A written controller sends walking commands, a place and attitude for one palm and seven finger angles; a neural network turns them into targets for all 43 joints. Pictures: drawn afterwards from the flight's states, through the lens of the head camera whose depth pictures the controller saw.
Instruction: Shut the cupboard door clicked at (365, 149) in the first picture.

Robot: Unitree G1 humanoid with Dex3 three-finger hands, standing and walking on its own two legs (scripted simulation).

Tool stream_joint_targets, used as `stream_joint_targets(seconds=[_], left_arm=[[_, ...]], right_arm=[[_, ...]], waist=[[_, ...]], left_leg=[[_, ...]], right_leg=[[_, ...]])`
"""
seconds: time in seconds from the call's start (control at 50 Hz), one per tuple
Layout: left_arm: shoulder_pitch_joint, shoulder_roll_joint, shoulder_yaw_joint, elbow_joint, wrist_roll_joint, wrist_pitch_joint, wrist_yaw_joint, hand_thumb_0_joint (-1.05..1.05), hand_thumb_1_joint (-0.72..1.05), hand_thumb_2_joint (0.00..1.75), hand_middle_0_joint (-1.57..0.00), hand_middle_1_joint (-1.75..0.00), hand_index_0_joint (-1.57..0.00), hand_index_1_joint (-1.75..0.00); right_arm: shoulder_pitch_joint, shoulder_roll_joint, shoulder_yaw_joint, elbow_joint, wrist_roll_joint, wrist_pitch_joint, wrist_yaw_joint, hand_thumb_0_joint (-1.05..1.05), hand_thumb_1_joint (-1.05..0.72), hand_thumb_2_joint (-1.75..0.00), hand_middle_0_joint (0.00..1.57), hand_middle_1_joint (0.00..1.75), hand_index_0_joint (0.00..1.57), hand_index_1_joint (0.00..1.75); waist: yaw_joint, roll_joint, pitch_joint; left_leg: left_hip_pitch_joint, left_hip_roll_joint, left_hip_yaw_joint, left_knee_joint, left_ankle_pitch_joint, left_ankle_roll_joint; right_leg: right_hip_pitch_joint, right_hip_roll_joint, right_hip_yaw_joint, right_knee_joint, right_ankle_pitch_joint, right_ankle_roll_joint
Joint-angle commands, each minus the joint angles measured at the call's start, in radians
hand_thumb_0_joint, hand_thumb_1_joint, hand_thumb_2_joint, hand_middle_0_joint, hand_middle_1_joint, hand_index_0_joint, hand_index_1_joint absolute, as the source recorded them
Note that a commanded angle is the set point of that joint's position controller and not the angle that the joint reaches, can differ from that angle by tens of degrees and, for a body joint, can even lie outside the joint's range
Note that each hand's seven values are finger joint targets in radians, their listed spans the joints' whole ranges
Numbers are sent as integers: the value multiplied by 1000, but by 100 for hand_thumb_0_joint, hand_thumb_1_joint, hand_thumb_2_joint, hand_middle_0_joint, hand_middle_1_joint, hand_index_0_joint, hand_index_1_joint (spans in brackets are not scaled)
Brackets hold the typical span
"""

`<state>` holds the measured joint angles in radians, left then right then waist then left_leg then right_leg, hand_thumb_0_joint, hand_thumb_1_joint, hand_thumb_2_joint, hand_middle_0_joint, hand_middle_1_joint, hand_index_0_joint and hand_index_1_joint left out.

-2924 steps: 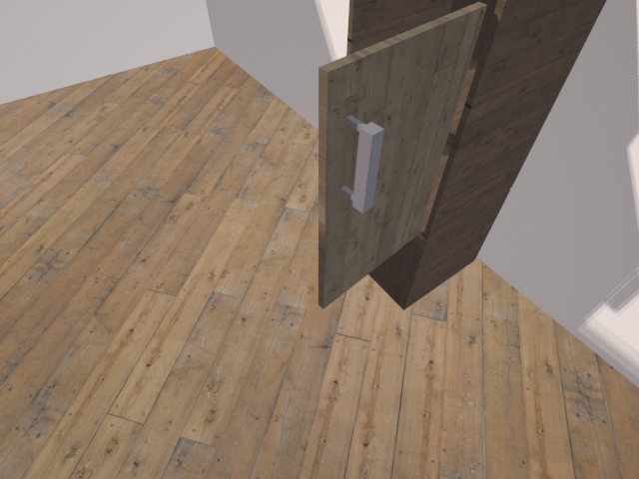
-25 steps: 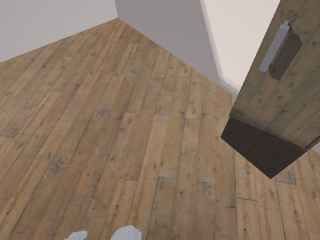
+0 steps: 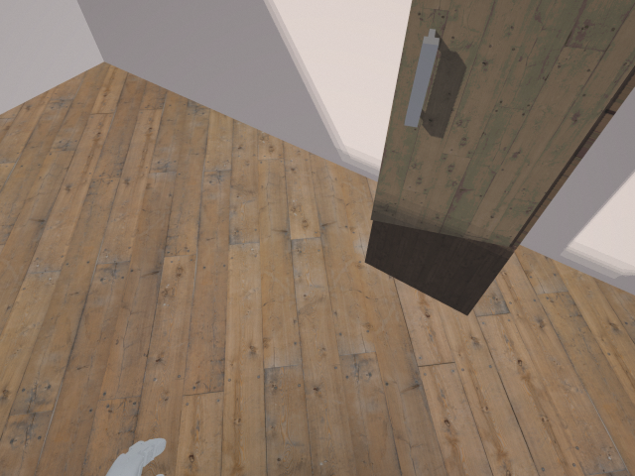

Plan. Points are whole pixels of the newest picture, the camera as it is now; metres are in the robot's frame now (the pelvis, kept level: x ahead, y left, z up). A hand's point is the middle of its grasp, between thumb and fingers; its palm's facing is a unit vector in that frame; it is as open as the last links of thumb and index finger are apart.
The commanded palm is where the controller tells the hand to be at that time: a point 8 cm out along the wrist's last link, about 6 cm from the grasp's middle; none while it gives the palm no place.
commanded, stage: turn to face it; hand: left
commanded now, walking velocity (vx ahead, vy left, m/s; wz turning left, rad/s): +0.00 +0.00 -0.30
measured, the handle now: (421, 79) +0.74 -0.16 +0.10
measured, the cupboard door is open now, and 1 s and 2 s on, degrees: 19 19 19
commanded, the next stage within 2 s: take the last steps up to it in 0.26 s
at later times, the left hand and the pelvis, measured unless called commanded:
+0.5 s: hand out of the picture +0.12 +0.20 -0.16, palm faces -0.14 -0.98 -0.16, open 7.4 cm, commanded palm none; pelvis +0.03 +0.02 +0.01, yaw -10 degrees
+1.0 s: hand (263, 446) +0.18 +0.09 -0.17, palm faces -0.25 -0.95 -0.16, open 7.3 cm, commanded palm none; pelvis +0.11 -0.07 +0.01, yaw -14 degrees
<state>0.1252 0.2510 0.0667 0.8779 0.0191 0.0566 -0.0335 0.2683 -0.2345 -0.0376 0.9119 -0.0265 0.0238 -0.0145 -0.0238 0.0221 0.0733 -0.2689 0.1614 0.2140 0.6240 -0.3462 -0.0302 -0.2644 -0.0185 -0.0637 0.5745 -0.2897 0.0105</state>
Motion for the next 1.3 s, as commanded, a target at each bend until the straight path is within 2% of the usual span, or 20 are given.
stream_joint_targets(seconds=[0.0, 0.1, 0.2, 0.26, 0.3, 0.32, 0.4, 0.6, 0.7, 0.72, 0.74, 0.76, 0.8, 0.88, 1.02, 1.04, 1.06, 1.08, 1.16, 1.28], left_arm=[[218, 254, 51, -5, 1, -37, 34, 0, 90, 90, -20, -30, -20, -30], [26, 142, 27, -33, 5, -43, 53, 0, 90, 90, -20, -30, -20, -30], [39, 157, 35, -13, 13, -37, 48, 0, 90, 90, -20, -30, -20, -30], [42, 123, 30, 0, -5, -31, 45, 0, 90, 90, -20, -30, -20, -30], [91, 31, 11, -10, -15, -23, 37, 0, 90, 90, -20, -30, -20, -30], [66, 46, 15, -13, -6, -15, 38, 0, 90, 90, -20, -30, -20, -30], [35, 32, 17, 17, 2, -18, 14, 0, 90, 90, -20, -30, -20, -30], [-68, 9, 14, -1, 12, -25, -28, 0, 90, 90, -20, -30, -20, -30], [80, 36, 26, 59, 13, -37, -27, 0, 90, 90, -20, -30, -20, -30], [180, 74, 36, 91, 14, -48, -19, 0, 90, 90, -20, -30, -20, -30], [286, 174, 54, 124, 20, -62, -4, 0, 90, 90, -20, -30, -20, -30], [325, 214, 57, 137, 6, -60, 8, 0, 90, 90, -20, -30, -20, -30], [241, 143, 45, 131, 4, -71, 30, 0, 90, 90, -20, -30, -20, -30], [115, 68, 8, 105, 7, -91, 33, 0, 90, 90, -20, -30, -20, -30], [103, 76, 11, 144, 1, -88, 27, 0, 90, 90, -20, -30, -20, -30], [122, 46, 7, 141, -5, -85, 24, 0, 90, 90, -20, -30, -20, -30], [176, -10, -2, 129, -11, -82, 16, 0, 90, 90, -20, -30, -20, -30], [158, 11, -8, 96, -4, -86, 12, 0, 90, 90, -20, -30, -20, -30], [111, 9, 7, 111, 16, -62, 4, 0, 90, 90, -20, -30, -20, -30], [101, -42, -8, 116, 7, -49, 2, 0, 90, 90, -20, -30, -20, -30]], right_arm=[[-102, -101, -28, -128, 13, 6, -9, 0, -90, -90, 20, 30, 20, 30], [-27, -90, -27, -41, 12, 11, -5, 0, -90, -90, 20, 30, 20, 30], [-15, -60, -19, -41, 14, 1, -4, 0, -90, -90, 20, 30, 20, 30], [66, -74, -15, -4, 13, -21, -15, 0, -90, -90, 20, 30, 20, 30], [103, -204, -35, -7, 0, -32, -23, 0, -90, -90, 20, 30, 20, 30], [93, -200, -36, -4, -8, -34, -32, 0, -90, -90, 20, 30, 20, 30], [58, -144, -19, -5, -15, -40, -37, 0, -90, -90, 20, 30, 20, 30], [136, -163, -56, 73, -17, -55, -23, 0, -90, -90, 20, 30, 20, 30], [81, -168, -59, 85, -13, -50, -12, 0, -90, -90, 20, 30, 20, 30], [54, -149, -54, 79, -8, -52, -7, 0, -90, -90, 20, 30, 20, 30], [27, -72, -34, 48, 6, -55, 0, 0, -90, -90, 20, 30, 20, 30], [-74, -63, -25, 1, 5, -52, 1, 0, -90, -90, 20, 30, 20, 30], [-73, -85, -34, 13, 2, -52, -4, 0, -90, -90, 20, 30, 20, 30], [10, -39, -28, 52, -9, -36, 14, 0, -90, -90, 20, 30, 20, 30], [112, -44, -23, 65, -6, -62, 6, 0, -90, -90, 20, 30, 20, 30], [198, -86, -31, 94, -12, -72, -1, 0, -90, -90, 20, 30, 20, 30], [298, -186, -50, 111, -31, -81, -12, 0, -90, -90, 20, 30, 20, 30], [340, -243, -56, 109, -27, -71, -25, 0, -90, -90, 20, 30, 20, 30], [114, -122, -26, 52, -11, -74, -32, 0, -90, -90, 20, 30, 20, 30], [104, -95, -32, 79, -8, -72, -17, 0, -90, -90, 20, 30, 20, 30]], waist=[[118, -216, -114], [3, -187, -122], [13, -171, -86], [-17, -121, -117], [-5, 238, -140], [-18, 246, -116], [-7, 100, -83], [-50, 126, -20], [31, 63, -46], [84, -20, -68], [130, -276, -99], [158, -292, -48], [98, -277, -21], [-6, -137, -2], [-71, -65, -24], [-97, 30, -66], [-112, 277, -132], [-119, 268, -146], [-15, 92, 21], [-4, 112, -28]], left_leg=[[-313, -75, -145, 411, -309, -33], [-253, -65, -192, 470, -83, -45], [-128, -106, -160, 144, -68, -33], [106, -108, -164, -191, 180, -20], [148, 209, -498, -289, 412, 135], [142, 258, -534, -334, 458, 188], [146, 192, -393, -336, 369, 184], [156, 217, -276, -430, -25, 151], [-30, 154, -177, -274, -58, 95], [-125, 89, -99, -138, -67, 58], [-332, -48, 16, 143, -175, 8], [-446, -95, -71, 362, -320, 10], [-493, -39, -171, 510, -197, 17], [-299, -35, -134, 402, -28, -3], [47, -94, -75, -61, 143, 11], [208, -65, -145, -137, 154, 24], [369, 185, -511, -271, 108, 125], [401, 356, -748, -371, 110, 226], [74, 248, -471, -433, 97, 177], [71, 136, -189, -403, 267, 158]], right_leg=[[214, -399, 444, -243, 571, -233], [116, -223, 234, -215, 467, -194], [49, -216, 292, -222, 290, -196], [-31, -139, 262, -98, 285, -108], [-134, 34, 82, 147, -149, -6], [-195, 42, 86, 323, -302, 6], [-248, 0, 82, 476, -197, 10], [-222, -33, 20, 167, -81, 3], [133, 30, -47, -106, 46, -18], [273, -15, 11, -198, -5, -46], [422, -230, 326, -325, -210, -145], [355, -341, 501, -422, -240, -227], [295, -319, 480, -416, -206, -274], [87, -207, 183, -387, 43, -225], [11, -153, 134, -223, 82, -192], [-63, -95, 101, -41, 110, -159], [-248, 19, 13, 252, -65, -88], [-361, 59, 35, 493, -291, -70], [-365, -63, 110, 639, -52, -28], [-209, -58, 14, 260, 45, 4]])
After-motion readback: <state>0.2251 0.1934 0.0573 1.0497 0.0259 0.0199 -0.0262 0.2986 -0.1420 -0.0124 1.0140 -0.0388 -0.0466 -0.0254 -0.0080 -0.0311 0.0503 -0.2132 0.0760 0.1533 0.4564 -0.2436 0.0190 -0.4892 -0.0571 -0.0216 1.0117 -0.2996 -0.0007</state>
